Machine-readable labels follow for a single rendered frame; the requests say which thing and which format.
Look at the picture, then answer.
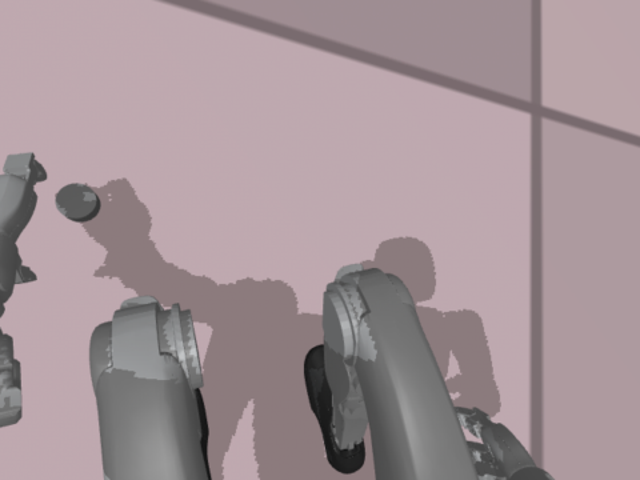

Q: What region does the left robot hand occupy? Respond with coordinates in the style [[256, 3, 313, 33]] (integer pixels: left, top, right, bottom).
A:
[[0, 152, 47, 284]]

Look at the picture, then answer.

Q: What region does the right robot foot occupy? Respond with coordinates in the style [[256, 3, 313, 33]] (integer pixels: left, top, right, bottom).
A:
[[304, 344, 365, 474]]

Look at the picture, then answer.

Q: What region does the right robot hand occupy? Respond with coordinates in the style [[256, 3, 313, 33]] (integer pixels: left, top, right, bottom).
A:
[[454, 407, 537, 480]]

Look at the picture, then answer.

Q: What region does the tin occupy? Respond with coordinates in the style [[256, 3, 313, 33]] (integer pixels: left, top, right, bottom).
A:
[[55, 183, 101, 222]]

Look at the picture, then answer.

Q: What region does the left robot foot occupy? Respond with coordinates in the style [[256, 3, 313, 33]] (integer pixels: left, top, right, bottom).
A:
[[195, 388, 212, 480]]

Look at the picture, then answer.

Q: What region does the left robot arm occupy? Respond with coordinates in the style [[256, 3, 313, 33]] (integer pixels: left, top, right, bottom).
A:
[[0, 234, 22, 427]]

